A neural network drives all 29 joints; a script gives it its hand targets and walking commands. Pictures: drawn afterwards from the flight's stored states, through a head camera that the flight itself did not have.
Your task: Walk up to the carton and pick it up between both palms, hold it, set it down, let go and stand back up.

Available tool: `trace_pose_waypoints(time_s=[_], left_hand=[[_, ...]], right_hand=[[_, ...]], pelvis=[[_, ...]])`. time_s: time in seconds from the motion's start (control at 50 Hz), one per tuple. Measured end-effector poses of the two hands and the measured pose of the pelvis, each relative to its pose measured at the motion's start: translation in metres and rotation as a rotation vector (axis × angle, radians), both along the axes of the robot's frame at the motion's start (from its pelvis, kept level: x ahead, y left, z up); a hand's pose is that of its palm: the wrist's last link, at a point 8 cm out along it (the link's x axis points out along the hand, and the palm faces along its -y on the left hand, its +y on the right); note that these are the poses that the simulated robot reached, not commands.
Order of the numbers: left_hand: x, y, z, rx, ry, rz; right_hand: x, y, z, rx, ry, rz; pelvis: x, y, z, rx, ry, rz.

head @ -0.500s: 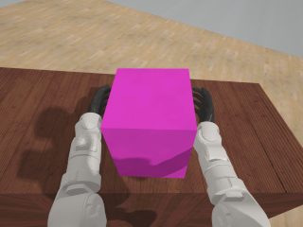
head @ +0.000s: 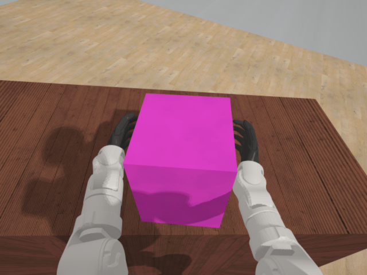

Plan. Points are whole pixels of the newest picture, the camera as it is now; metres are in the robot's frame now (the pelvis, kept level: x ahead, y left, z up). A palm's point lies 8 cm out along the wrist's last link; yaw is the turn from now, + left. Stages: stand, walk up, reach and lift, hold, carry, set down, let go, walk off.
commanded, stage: set down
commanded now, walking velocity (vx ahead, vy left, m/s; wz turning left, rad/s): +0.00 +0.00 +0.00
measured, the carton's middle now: (183, 162) +0.39 -0.01 +0.02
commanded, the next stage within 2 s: none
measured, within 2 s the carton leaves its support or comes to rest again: rests again in 1.60 s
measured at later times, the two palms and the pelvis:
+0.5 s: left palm (119, 146) +0.40 +0.14 +0.07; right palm (249, 160) +0.36 -0.15 +0.07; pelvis +0.00 +0.00 +0.00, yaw +0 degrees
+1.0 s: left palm (123, 147) +0.40 +0.14 +0.06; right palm (251, 167) +0.35 -0.15 +0.06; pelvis +0.00 +0.00 +0.00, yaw +0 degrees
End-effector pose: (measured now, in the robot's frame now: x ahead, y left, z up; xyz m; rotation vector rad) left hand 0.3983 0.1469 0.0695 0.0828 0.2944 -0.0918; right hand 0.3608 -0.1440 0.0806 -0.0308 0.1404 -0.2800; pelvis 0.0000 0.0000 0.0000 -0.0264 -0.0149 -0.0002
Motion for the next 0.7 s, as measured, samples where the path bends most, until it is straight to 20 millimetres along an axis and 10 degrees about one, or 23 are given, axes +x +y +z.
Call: trace_pose_waypoints(time_s=[0.7], left_hand=[[-0.001,-0.006,-0.006,-0.032,-0.054,-0.02]], right_hand=[[-0.007,-0.006,-0.009,-0.015,-0.023,-0.019]], pelvis=[[0.0,0.0,0.0,0.0,0.0,0.0]])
